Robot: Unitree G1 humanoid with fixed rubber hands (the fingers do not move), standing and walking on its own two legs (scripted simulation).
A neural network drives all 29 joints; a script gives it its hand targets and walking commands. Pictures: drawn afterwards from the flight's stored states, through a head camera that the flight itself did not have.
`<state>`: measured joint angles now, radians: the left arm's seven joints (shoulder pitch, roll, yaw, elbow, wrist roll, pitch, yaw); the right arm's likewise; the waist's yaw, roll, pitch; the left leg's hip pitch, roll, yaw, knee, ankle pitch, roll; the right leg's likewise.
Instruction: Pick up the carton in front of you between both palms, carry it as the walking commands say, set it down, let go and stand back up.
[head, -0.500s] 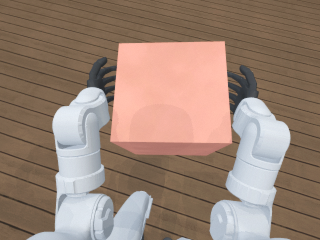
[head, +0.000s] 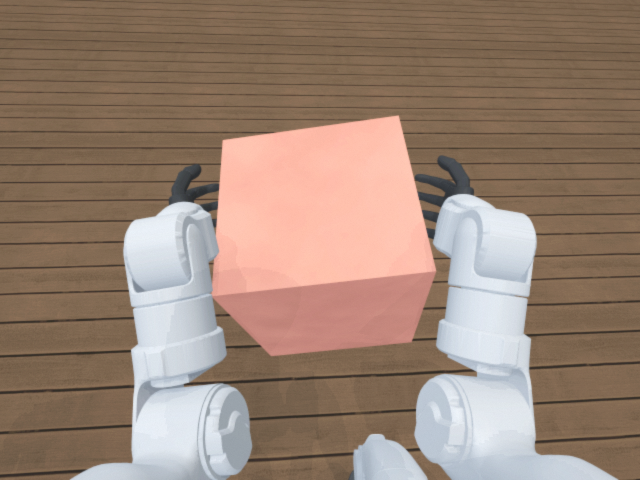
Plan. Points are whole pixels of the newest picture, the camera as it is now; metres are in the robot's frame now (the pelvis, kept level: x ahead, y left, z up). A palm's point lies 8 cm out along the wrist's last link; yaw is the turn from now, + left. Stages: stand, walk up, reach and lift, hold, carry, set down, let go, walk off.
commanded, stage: carry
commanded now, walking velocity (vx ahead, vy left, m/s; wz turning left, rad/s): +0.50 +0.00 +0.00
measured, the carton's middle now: (326, 251) +0.38 -0.03 +0.05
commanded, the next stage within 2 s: none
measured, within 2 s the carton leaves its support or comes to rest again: neither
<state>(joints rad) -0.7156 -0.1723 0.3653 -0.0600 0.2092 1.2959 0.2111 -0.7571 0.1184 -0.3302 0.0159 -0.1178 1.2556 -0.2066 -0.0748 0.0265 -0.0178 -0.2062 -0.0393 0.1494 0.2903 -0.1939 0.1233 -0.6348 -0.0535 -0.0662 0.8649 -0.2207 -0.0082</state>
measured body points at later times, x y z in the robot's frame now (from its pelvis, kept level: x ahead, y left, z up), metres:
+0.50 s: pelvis +0.36 -0.01 +0.00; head +0.37 -0.02 +0.45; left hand +0.61 +0.16 +0.07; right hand +0.64 -0.13 +0.07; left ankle +0.41 +0.13 -0.72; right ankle +0.30 -0.11 -0.75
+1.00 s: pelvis +0.69 +0.01 -0.02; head +0.65 +0.00 +0.42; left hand +0.95 +0.16 +0.09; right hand +0.96 -0.13 +0.08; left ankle +0.55 +0.14 -0.74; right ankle +0.78 -0.08 -0.75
